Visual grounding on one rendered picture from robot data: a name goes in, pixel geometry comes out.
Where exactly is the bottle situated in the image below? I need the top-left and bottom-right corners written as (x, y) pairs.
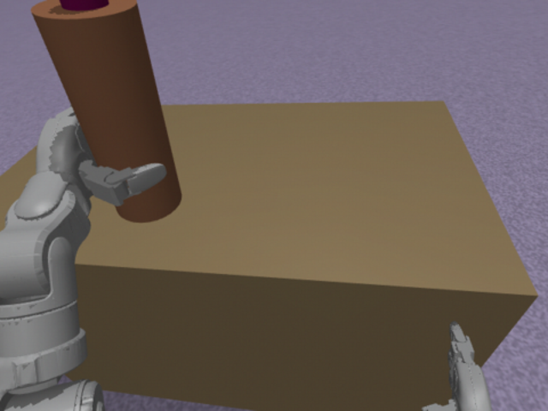
top-left (31, 0), bottom-right (182, 223)

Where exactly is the right robot hand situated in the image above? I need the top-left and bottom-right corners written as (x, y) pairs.
top-left (421, 321), bottom-right (492, 411)

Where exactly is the left robot arm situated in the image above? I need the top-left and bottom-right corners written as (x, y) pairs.
top-left (0, 171), bottom-right (105, 411)

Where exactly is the left robot hand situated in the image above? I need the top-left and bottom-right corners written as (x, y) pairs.
top-left (36, 104), bottom-right (167, 206)

